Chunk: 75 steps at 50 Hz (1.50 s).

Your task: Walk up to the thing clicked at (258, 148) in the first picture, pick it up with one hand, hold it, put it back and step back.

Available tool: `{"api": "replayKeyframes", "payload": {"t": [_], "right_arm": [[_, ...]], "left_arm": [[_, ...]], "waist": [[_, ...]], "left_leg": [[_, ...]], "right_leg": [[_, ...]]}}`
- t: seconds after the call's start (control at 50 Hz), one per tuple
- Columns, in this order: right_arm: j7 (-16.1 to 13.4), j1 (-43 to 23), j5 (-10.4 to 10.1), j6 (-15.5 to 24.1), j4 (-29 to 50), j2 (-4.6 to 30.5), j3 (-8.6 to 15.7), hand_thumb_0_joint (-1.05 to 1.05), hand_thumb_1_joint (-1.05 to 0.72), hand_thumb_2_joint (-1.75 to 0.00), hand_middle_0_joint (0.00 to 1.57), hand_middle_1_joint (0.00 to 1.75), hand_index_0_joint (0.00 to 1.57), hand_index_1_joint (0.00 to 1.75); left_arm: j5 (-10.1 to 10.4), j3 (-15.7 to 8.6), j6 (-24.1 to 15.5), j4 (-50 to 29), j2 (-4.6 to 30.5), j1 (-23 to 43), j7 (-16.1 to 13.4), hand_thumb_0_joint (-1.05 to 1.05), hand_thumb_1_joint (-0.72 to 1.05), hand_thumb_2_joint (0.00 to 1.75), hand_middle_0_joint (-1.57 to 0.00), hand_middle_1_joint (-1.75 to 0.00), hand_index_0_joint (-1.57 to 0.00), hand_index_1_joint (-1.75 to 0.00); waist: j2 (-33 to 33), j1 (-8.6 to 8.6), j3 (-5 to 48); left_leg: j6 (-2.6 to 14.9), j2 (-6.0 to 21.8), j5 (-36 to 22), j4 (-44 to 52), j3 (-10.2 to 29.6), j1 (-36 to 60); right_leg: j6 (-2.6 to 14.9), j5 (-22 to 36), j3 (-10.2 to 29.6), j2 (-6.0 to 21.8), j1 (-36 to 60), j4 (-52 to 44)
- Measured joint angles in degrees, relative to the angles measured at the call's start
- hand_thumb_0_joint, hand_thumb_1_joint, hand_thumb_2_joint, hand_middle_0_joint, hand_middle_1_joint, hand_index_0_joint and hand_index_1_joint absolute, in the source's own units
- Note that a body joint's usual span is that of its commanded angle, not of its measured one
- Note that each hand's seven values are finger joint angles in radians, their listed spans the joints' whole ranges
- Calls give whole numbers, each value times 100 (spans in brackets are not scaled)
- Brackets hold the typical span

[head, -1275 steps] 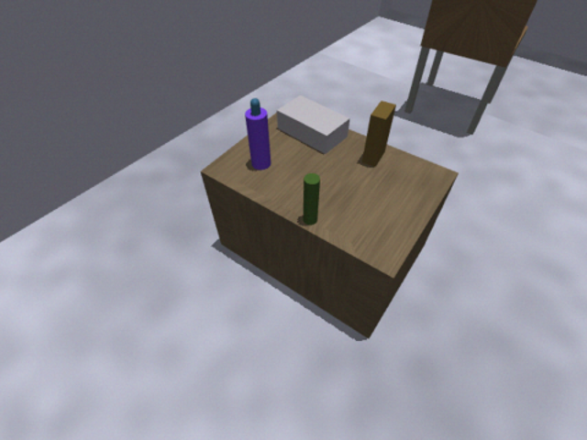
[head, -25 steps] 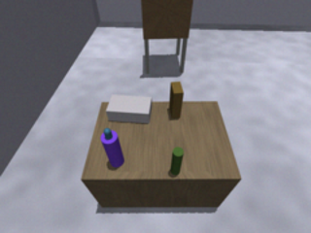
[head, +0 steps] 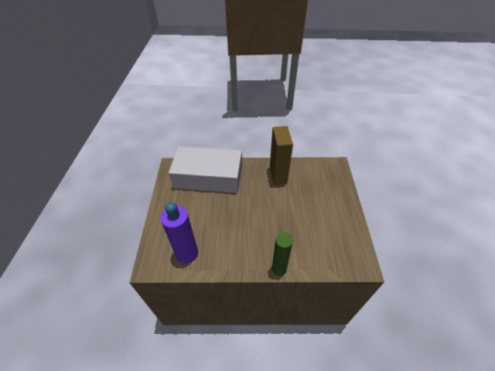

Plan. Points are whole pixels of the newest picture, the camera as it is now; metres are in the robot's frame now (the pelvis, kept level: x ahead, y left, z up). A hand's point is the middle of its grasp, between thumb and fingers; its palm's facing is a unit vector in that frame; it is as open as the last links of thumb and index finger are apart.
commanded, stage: stand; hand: left
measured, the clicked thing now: (179, 231) +0.48 +0.21 -0.23
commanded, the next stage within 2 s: step back in 1.26 s
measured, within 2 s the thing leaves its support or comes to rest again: neither
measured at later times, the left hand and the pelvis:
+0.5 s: hand out of the picture +0.09 +0.25 -0.16, palm faces -0.02 -0.94 -0.34, open 7.4 cm; pelvis +0.02 +0.00 +0.00, yaw +0 degrees
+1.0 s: hand out of the picture +0.09 +0.25 -0.16, palm faces -0.02 -0.94 -0.34, open 7.4 cm; pelvis +0.02 +0.00 +0.00, yaw +0 degrees
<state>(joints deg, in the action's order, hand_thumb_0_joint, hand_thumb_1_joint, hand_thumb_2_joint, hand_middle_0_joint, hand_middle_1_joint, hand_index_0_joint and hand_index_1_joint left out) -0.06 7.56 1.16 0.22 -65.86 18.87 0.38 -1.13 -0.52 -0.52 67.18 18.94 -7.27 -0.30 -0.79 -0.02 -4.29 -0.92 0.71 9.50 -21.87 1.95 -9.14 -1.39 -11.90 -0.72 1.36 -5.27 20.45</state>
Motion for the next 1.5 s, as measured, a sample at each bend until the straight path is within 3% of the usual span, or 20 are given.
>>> {"api": "replayKeyframes", "payload": {"t": [1.26, 1.38, 1.5], "right_arm": [[23, -93, -27, 47, 63, 81, -45, 1, -90, -90, 20, 30, 20, 30], [92, -313, -105, -82, 394, 168, 105, 1, -90, -90, 20, 30, 20, 30], [98, -489, -88, -264, 796, 287, 248, 1, -90, -90, 20, 30, 20, 30]], "left_arm": [[42, -48, 29, -133, 54, 54, 52, 0, 90, 90, -20, -30, -21, -30], [135, -261, 116, -538, 182, 215, 32, 0, 90, 90, -20, -30, -21, -30], [90, -339, 225, -923, 345, 303, 17, 0, 90, 90, -20, -30, -21, -30]], "waist": [[43, 22, 63], [70, 54, -361], [51, 14, -682]], "left_leg": [[5, -19, -15, 259, -24, 166], [37, -34, 120, -373, 14, -399], [-11, -11, 234, -1020, 39, -954]], "right_leg": [[-5, 10, 12, 26, 152, -239], [42, -219, -7, 29, -470, 547], [230, -532, 22, -26, -1131, 1476]]}}
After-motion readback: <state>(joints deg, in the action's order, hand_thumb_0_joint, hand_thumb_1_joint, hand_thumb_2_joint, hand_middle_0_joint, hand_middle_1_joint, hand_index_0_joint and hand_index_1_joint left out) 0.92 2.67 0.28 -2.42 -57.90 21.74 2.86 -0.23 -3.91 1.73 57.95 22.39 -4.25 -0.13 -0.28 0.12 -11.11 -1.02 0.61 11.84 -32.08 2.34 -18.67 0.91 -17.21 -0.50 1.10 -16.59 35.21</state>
